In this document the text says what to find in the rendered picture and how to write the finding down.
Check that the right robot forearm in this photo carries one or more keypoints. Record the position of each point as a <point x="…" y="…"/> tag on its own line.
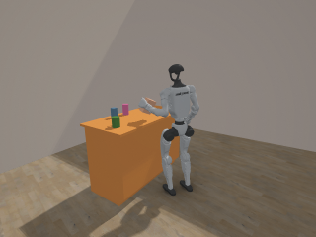
<point x="191" y="115"/>

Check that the robot left thigh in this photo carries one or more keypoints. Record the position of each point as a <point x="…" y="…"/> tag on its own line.
<point x="165" y="143"/>

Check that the table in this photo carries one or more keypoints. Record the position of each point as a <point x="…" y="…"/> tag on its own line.
<point x="123" y="160"/>

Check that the left robot foot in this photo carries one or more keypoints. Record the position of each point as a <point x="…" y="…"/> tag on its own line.
<point x="172" y="192"/>

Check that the right robot hand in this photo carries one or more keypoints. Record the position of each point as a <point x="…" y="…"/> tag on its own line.
<point x="186" y="121"/>

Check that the sponge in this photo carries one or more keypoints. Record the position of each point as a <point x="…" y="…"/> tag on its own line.
<point x="149" y="101"/>

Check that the robot left upper arm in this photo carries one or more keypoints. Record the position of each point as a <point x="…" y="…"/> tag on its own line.
<point x="164" y="94"/>

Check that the left robot hand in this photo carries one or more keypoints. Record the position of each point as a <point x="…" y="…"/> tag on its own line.
<point x="142" y="103"/>

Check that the left robot forearm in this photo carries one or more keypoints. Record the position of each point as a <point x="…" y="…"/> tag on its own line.
<point x="156" y="111"/>

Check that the robot right upper arm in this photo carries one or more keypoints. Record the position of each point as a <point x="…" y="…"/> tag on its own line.
<point x="193" y="98"/>

